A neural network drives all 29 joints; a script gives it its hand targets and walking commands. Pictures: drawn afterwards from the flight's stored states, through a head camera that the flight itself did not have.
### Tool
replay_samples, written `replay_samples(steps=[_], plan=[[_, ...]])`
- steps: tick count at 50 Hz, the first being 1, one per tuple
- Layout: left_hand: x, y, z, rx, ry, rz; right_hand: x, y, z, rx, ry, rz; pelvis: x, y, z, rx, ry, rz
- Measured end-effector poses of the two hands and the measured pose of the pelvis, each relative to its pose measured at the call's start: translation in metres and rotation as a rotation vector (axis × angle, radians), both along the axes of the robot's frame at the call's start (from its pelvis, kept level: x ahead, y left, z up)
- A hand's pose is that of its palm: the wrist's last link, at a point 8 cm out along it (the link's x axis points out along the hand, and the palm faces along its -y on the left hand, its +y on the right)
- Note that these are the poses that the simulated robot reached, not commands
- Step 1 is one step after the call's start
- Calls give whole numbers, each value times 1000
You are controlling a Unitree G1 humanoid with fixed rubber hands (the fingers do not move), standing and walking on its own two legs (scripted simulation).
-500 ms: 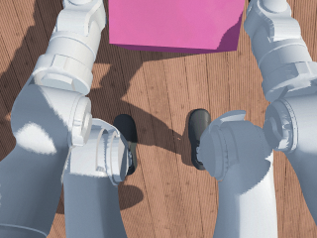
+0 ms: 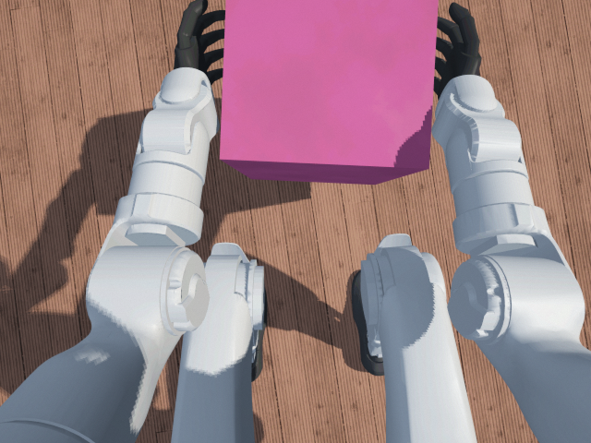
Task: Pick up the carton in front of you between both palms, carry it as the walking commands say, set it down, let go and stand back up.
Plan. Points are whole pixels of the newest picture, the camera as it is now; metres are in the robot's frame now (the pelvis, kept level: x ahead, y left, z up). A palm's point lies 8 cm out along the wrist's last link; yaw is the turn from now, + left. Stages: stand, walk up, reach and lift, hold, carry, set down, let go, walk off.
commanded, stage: reach and lift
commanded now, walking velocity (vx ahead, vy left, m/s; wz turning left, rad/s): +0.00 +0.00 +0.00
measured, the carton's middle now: (320, 100) +0.52 -0.03 -0.15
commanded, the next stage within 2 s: none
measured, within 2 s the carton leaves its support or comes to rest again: neither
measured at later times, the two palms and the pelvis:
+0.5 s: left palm (133, 43) +0.49 +0.12 +0.07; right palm (550, 46) +0.47 -0.18 +0.07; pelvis +0.01 +0.01 +0.12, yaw -1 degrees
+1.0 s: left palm out of the picture +0.44 +0.13 +0.23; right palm out of the picture +0.43 -0.17 +0.24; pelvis +0.06 +0.00 +0.26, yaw -1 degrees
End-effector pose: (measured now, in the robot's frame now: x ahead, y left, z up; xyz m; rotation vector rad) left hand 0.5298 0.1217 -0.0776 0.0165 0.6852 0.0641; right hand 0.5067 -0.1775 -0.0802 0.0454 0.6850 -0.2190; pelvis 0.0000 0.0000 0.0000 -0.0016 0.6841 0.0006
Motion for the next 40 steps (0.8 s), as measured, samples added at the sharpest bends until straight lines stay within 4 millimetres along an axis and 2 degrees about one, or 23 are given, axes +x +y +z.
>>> replay_samples(steps=[6, 16, 24, 40], plan=[[-18, -2, 51, -1, 27, -3, -19, -2, 51, -3, 27, -1, -5, 2, 37, -5, 32, -2], [-28, -4, 100, -11, 6, -5, -29, -4, 103, -7, 7, -9, -6, 6, 81, -3, 53, -12], [-39, 1, 143, -14, 4, 11, -36, 0, 146, -1, 4, 2, 8, 6, 117, 0, 35, -14], [-72, 6, 251, -18, 14, 32, -64, 6, 254, 12, 13, 11, 40, 4, 209, -1, -107, -16]])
